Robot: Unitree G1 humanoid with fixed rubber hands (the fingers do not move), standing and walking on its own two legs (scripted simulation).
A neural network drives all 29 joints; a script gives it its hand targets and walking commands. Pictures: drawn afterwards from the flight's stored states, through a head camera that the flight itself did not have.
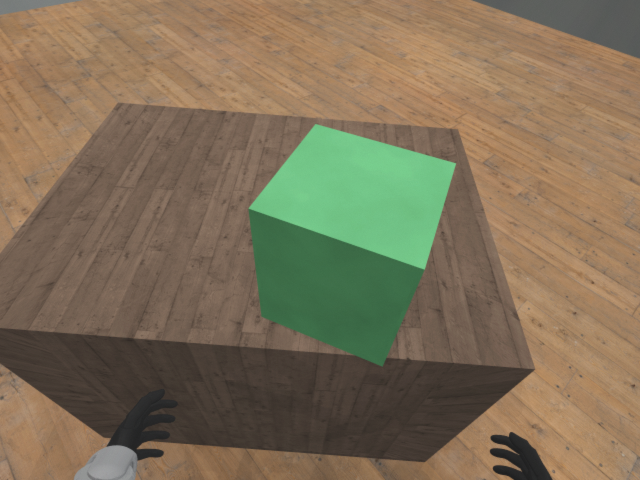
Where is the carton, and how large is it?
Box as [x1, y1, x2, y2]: [248, 124, 455, 366]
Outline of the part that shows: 315,124 248,208 261,315 263,317 382,366 423,272 455,163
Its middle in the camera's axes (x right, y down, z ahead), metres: +0.05 +0.01 +0.58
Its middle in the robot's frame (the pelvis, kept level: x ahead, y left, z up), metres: +0.45 -0.01 +0.02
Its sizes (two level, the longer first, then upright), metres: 0.210 0.200 0.250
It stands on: a pedestal, 0.67 m high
